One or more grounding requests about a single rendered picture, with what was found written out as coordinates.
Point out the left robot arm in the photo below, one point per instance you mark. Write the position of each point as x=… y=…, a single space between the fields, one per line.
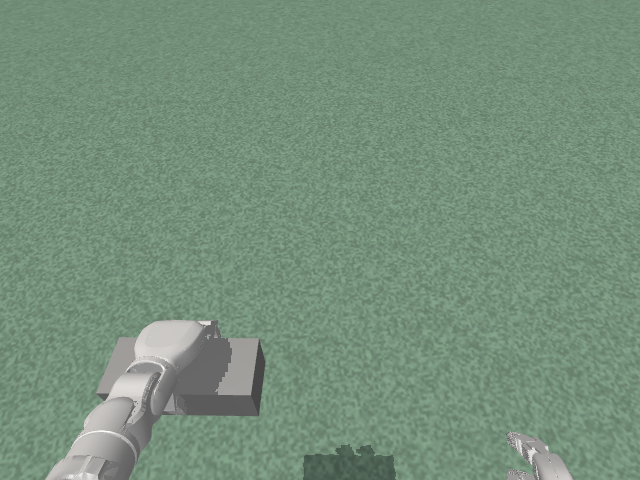
x=117 y=430

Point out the left robot hand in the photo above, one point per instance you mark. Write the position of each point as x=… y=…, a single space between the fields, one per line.
x=178 y=342

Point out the right robot hand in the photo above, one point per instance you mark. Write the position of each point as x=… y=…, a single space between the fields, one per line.
x=546 y=466

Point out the carton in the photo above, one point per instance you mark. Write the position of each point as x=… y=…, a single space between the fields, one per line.
x=226 y=379

